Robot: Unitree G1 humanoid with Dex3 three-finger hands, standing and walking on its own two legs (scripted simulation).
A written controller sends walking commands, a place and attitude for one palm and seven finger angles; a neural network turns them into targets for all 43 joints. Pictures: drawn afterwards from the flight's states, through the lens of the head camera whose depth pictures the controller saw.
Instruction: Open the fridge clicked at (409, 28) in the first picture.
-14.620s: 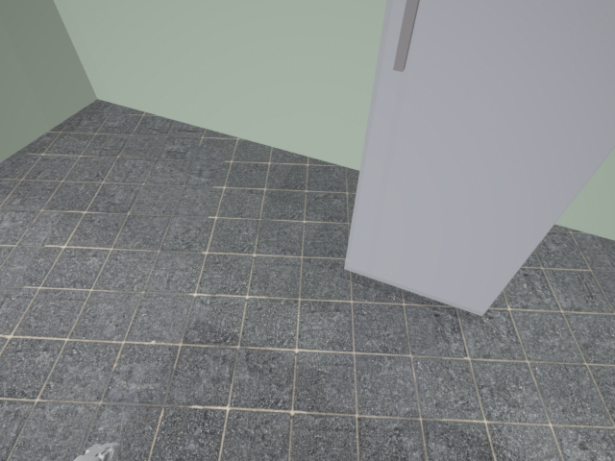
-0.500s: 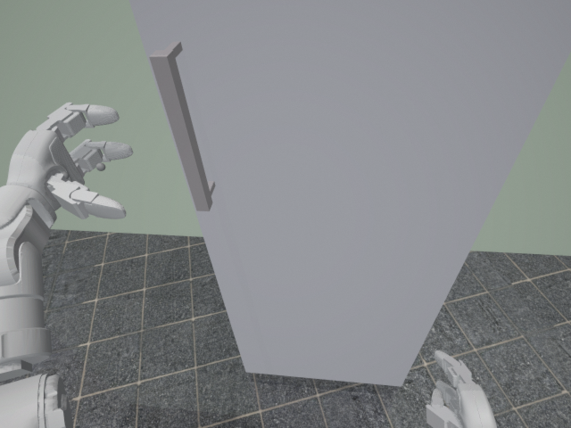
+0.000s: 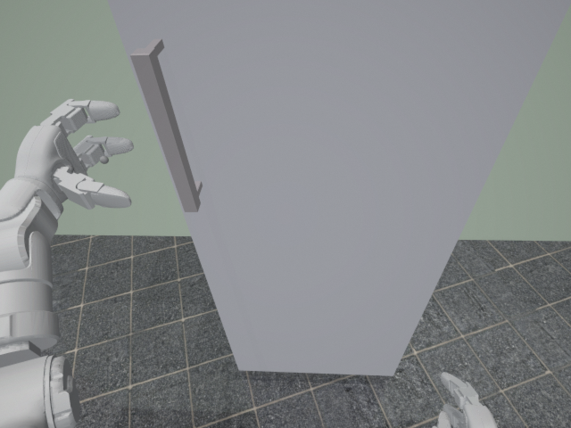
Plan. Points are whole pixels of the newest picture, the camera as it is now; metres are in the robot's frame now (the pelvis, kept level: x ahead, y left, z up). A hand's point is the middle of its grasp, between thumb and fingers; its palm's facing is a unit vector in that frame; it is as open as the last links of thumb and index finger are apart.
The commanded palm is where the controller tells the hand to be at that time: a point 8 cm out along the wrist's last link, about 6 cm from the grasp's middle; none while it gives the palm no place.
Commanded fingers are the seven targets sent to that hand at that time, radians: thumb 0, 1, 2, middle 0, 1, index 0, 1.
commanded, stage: move the hooked fingers beside the handle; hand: left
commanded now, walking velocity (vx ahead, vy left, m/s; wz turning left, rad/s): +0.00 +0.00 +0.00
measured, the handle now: (176, 135) +0.43 +0.17 +0.23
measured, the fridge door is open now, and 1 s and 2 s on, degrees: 0 0 0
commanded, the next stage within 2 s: feel for the door with the fingertips in 0.64 s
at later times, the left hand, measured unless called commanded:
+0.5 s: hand (104, 161) +0.36 +0.24 +0.24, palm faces +0.06 -1.00 -0.04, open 14.0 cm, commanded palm +0.33 +0.28 +0.24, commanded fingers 0.00 -0.50 0.30 -0.30 -1.20 -0.30 -1.20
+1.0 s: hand (132, 159) +0.37 +0.21 +0.23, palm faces +0.02 -1.00 -0.03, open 14.0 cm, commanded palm +0.33 +0.26 +0.24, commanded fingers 0.00 -0.50 0.30 -0.30 -1.20 -0.30 -1.20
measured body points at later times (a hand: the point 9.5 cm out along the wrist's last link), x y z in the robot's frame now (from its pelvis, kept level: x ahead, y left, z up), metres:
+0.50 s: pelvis +0.00 +0.00 +0.00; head -0.02 -0.03 +0.45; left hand +0.35 +0.29 +0.24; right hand +0.19 -0.23 -0.08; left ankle +0.00 +0.12 -0.74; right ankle -0.03 -0.11 -0.74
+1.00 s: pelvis +0.00 -0.01 +0.00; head -0.02 -0.03 +0.45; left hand +0.36 +0.26 +0.24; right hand +0.18 -0.24 -0.09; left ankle +0.00 +0.12 -0.74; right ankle -0.03 -0.11 -0.74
